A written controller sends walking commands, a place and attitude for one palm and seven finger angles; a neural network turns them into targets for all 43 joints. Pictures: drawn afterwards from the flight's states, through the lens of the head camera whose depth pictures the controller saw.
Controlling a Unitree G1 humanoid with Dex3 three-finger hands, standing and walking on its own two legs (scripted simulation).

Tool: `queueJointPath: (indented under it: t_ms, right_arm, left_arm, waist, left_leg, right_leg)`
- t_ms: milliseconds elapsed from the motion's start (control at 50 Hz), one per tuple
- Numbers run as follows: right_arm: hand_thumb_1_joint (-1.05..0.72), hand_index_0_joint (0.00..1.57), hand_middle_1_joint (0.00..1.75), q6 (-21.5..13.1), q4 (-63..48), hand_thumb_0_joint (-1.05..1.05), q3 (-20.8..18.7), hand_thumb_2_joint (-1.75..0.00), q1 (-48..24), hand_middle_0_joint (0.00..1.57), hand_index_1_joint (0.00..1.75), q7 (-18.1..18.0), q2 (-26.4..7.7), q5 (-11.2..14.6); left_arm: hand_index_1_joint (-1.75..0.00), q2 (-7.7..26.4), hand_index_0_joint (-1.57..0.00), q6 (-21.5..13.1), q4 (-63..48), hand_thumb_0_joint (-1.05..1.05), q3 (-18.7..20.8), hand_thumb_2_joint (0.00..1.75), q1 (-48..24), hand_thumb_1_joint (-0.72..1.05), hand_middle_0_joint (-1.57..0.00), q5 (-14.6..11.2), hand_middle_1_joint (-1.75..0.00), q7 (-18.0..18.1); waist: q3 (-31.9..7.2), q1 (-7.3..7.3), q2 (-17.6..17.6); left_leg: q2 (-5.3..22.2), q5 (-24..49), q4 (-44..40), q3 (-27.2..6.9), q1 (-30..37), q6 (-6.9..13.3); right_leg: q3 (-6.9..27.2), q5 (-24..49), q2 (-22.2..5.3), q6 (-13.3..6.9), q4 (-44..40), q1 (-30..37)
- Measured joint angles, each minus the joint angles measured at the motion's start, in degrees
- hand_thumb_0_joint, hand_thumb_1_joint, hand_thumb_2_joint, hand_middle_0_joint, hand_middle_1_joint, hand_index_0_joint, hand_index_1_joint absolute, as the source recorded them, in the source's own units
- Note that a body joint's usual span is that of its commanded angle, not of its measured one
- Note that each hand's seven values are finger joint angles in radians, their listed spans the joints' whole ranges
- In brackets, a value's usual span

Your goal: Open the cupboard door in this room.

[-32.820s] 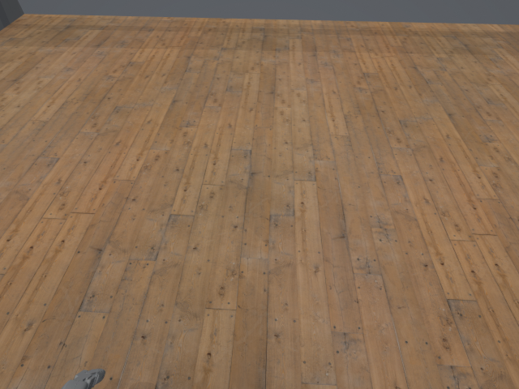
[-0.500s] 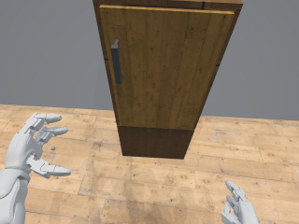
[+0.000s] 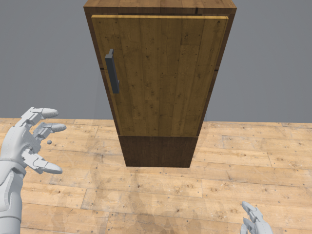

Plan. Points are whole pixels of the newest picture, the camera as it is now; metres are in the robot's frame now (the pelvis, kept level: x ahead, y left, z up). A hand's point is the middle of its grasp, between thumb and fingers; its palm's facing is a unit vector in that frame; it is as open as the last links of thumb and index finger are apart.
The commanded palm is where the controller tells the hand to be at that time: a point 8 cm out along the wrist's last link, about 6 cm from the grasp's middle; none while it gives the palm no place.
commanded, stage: raise the hand with hooked fingers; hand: left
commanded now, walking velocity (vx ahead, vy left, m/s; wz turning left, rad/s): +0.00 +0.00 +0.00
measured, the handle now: (113, 71) +0.60 +0.19 +0.08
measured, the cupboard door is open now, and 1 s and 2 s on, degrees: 0 0 0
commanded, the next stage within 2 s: move the hooked fingers beside the handle in 0.32 s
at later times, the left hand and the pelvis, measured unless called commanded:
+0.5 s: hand (50, 145) +0.29 +0.27 +0.10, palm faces +0.06 -1.00 -0.01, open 13.9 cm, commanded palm +0.27 +0.32 +0.10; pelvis -0.01 +0.00 +0.00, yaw +0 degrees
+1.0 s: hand (67, 117) +0.38 +0.27 +0.09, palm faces +0.04 -1.00 +0.00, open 13.9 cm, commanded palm +0.36 +0.31 +0.09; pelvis +0.00 +0.01 -0.01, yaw +0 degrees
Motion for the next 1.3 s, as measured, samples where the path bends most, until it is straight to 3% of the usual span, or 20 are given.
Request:
queueJointPath:
  t_ms: [180,460,600,880,1300]
  right_arm:
    - [-0.91,0.20,0.30,0.2,0.1,0.02,-0.1,-0.90,-0.2,0.20,0.30,0.0,0.2,0.0]
    - [-0.91,0.20,0.30,-0.3,0.0,0.02,0.6,-0.90,-1.1,0.20,0.30,-0.5,0.7,0.2]
    - [-0.91,0.20,0.30,-0.3,0.8,0.02,0.8,-0.90,-1.6,0.20,0.30,-1.0,0.4,0.2]
    - [-0.91,0.20,0.30,2.4,0.8,0.02,0.4,-0.90,1.0,0.20,0.30,0.1,0.1,-0.2]
    - [-0.91,0.20,0.30,7.3,1.5,0.01,-0.4,-0.90,4.2,0.20,0.30,1.7,0.3,-1.0]
  left_arm:
    - [-1.20,-1.3,-0.31,-1.7,0.3,-0.01,0.2,0.30,0.2,-0.50,-0.30,1.3,-1.20,1.8]
    - [-1.20,-0.8,-0.31,-1.4,1.8,-0.01,-0.3,0.30,-0.9,-0.50,-0.30,0.6,-1.20,0.6]
    - [-1.20,-0.4,-0.31,-1.9,6.6,-0.01,-1.3,0.30,-7.2,-0.50,-0.30,1.8,-1.20,1.3]
    - [-1.20,1.9,-0.31,-2.8,16.6,-0.01,-0.8,0.30,-16.9,-0.50,-0.30,4.4,-1.20,2.5]
    - [-1.20,4.5,-0.30,-6.6,29.5,-0.01,-0.2,0.30,-29.2,-0.50,-0.30,8.2,-1.20,5.0]
  waist:
    - [0.9,0.15,-0.4]
    - [0.7,0.60,0.1]
    - [1.5,0.62,-0.4]
    - [0.6,-1.91,-1.1]
    - [-0.7,-4.50,-1.4]
  left_leg:
    - [0.3,0.4,0.0,-0.2,0.1,-0.3]
    - [0.1,0.6,-0.2,-0.3,0.3,-0.3]
    - [-0.1,0.6,0.8,-0.9,-1.2,-0.2]
    - [0.0,-0.2,1.9,0.3,-4.1,0.3]
    - [0.3,-1.5,4.3,0.9,-8.9,0.8]
  right_leg:
    - [-0.1,0.1,0.3,-0.4,0.3,0.0]
    - [-0.2,0.3,0.1,-0.4,0.2,0.2]
    - [-0.8,0.2,-0.1,-0.3,0.9,-0.9]
    - [0.4,0.0,0.0,0.2,1.8,-4.2]
    - [1.1,-0.5,0.2,0.7,3.3,-8.9]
